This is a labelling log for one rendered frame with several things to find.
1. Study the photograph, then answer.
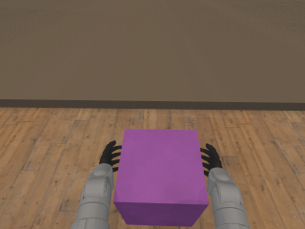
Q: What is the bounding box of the carton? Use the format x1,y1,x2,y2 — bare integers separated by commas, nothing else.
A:
112,129,209,227

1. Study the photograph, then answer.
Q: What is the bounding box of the robot left hand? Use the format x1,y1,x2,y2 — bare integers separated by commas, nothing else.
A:
99,140,122,172

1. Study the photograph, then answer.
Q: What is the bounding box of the robot left forearm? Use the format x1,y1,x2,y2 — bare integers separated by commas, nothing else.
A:
71,163,114,229

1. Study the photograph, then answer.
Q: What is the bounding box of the robot right forearm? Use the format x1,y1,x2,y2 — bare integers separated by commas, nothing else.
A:
207,167,252,229

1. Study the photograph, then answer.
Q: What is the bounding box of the robot right hand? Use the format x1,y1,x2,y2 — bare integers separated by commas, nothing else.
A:
200,143,222,177

